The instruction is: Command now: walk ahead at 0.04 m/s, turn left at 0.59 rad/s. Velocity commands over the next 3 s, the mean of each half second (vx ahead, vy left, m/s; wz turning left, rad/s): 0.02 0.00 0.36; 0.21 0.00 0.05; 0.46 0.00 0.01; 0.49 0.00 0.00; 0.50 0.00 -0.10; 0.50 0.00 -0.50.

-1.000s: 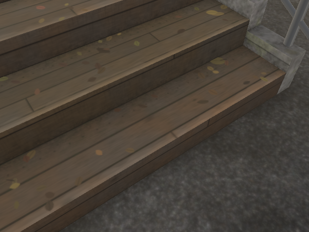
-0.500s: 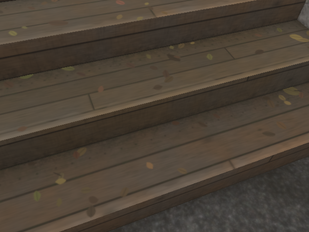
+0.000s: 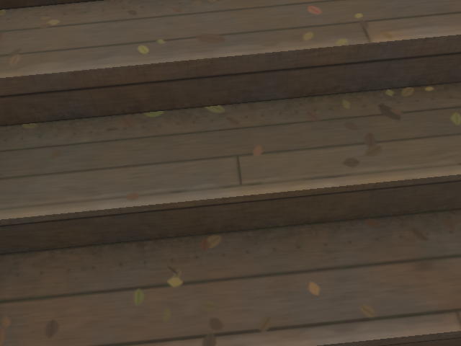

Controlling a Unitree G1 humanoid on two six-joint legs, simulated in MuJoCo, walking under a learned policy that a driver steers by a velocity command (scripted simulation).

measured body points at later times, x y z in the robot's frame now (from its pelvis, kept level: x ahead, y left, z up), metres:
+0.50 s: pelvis -0.02 +0.05 +0.01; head -0.02 +0.08 +0.46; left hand +0.04 +0.34 -0.12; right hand +0.15 -0.18 -0.08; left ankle -0.05 +0.13 -0.73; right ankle +0.02 -0.10 -0.68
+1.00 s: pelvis +0.03 +0.02 +0.01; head +0.04 +0.01 +0.46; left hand +0.03 +0.29 -0.12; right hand +0.18 -0.22 -0.12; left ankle -0.04 +0.13 -0.67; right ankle +0.01 -0.08 -0.73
